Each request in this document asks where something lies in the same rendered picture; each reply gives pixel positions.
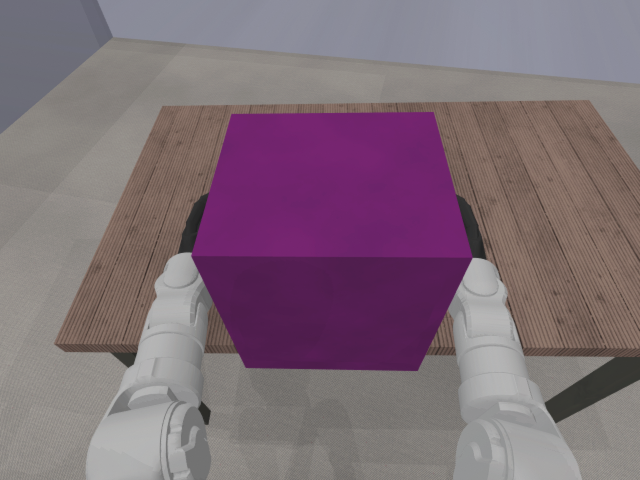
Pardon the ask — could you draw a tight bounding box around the left robot hand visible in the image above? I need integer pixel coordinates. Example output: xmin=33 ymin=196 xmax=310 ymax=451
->
xmin=178 ymin=193 xmax=209 ymax=254

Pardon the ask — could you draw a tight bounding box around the robot right forearm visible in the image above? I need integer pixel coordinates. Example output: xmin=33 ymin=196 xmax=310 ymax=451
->
xmin=448 ymin=258 xmax=582 ymax=480

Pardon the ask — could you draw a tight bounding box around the carton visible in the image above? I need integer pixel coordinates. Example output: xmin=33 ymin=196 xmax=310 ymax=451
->
xmin=191 ymin=112 xmax=473 ymax=371

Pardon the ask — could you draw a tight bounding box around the right robot upper arm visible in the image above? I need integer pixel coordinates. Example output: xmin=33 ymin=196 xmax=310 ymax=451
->
xmin=453 ymin=417 xmax=581 ymax=480

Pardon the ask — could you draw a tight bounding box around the right robot hand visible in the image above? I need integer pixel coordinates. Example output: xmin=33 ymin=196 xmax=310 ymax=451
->
xmin=456 ymin=194 xmax=486 ymax=260

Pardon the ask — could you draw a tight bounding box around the robot left forearm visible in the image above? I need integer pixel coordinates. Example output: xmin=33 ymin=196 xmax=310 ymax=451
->
xmin=86 ymin=252 xmax=213 ymax=480

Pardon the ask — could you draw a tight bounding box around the table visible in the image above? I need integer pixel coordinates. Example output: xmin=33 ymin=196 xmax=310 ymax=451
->
xmin=54 ymin=100 xmax=640 ymax=425

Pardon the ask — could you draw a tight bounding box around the left robot upper arm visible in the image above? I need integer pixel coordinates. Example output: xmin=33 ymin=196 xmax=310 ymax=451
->
xmin=88 ymin=400 xmax=211 ymax=480

